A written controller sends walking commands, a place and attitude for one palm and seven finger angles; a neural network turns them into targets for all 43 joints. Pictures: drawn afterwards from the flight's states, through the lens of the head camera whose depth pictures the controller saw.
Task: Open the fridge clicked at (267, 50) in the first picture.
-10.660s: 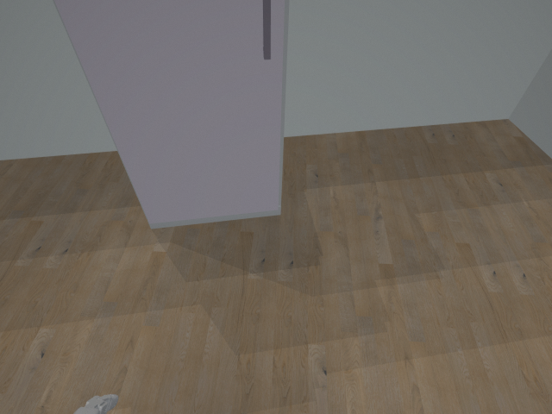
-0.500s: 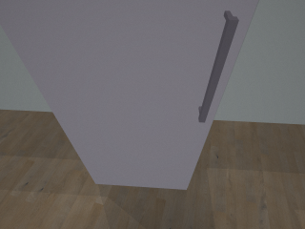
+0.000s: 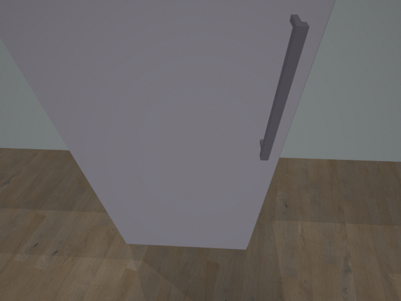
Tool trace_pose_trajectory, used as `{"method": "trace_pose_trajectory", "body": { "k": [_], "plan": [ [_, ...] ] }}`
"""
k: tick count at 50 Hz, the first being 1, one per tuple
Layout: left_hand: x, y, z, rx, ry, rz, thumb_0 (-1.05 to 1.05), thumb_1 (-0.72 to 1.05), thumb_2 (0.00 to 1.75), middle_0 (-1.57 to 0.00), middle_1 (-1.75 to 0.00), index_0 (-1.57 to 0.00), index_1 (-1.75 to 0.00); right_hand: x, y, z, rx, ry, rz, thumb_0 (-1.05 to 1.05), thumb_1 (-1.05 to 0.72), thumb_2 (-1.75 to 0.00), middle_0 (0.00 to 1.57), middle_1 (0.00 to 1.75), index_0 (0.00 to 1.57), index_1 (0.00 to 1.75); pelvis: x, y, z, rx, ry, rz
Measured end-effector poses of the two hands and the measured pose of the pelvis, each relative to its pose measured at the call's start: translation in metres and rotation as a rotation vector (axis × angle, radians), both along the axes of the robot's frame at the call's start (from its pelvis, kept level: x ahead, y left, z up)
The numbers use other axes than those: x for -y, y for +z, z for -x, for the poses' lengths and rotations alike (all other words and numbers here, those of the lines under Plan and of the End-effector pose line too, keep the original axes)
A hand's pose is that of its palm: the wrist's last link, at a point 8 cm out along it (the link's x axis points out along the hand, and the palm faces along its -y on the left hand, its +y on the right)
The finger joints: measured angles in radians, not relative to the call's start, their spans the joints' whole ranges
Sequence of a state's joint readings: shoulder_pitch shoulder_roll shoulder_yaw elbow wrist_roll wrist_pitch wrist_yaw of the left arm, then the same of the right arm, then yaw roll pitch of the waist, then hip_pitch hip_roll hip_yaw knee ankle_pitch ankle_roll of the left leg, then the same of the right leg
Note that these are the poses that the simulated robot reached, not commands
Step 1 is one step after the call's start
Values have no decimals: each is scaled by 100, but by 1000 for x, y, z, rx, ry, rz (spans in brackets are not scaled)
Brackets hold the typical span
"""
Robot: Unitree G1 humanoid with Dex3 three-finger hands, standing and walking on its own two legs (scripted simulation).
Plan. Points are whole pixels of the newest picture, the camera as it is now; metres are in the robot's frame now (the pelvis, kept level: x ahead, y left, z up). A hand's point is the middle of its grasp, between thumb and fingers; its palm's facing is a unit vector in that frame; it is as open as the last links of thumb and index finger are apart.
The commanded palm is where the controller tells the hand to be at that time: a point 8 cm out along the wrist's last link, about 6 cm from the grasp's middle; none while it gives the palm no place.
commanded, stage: look again from close up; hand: right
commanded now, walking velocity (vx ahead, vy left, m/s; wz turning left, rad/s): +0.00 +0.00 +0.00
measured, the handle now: (276, 100) +0.45 -0.12 +0.19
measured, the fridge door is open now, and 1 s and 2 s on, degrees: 0 0 0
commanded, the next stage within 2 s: raise the hand to about handle height in 0.48 s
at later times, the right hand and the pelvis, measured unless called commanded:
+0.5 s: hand out of the picture +0.03 -0.20 -0.18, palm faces -0.01 +0.97 -0.23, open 7.4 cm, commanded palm none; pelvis +0.00 +0.00 +0.00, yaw +0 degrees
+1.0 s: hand out of the picture +0.15 -0.20 -0.03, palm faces +0.02 +1.00 +0.00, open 8.6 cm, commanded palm +0.13 -0.26 +0.00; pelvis -0.03 +0.04 -0.06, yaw -2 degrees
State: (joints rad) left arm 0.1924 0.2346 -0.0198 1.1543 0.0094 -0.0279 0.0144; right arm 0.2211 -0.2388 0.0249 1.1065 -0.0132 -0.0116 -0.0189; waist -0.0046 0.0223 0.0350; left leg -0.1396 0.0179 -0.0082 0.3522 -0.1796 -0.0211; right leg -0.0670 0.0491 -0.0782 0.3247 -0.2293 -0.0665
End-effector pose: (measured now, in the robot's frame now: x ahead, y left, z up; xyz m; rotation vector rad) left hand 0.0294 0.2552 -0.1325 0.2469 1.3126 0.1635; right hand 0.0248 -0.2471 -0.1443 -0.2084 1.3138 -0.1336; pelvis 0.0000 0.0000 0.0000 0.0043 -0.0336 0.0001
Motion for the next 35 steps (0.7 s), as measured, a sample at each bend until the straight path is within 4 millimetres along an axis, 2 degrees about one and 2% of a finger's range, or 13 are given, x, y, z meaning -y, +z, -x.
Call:
{"method": "trace_pose_trajectory", "body": {
  "k": [30, 32, 35],
  "plan": [
    [2, -1, 7, -6, 11, -2, 0, 91, 90, -20, -30, -20, -30, 4, 0, -1, 10, 0, 13, 0, -91, -90, 20, 30, 20, 30, 2, -1, 2, -3, -2, 0],
    [3, 3, -2, 92, 4, -7, 1, 91, 90, -20, -30, -20, -30, 9, 19, -26, 197, -109, 6, 1, -91, -89, 20, 30, 20, 30, 1, -3, 5, 0, -11, 8],
    [6, 10, -26, 284, -36, 6, 1, 91, 90, -20, -30, -20, -30, 18, 78, -79, 610, -140, 61, 2, -89, -89, 20, 31, 20, 31, -1, -7, 7, 0, -29, 26]
  ]
}}
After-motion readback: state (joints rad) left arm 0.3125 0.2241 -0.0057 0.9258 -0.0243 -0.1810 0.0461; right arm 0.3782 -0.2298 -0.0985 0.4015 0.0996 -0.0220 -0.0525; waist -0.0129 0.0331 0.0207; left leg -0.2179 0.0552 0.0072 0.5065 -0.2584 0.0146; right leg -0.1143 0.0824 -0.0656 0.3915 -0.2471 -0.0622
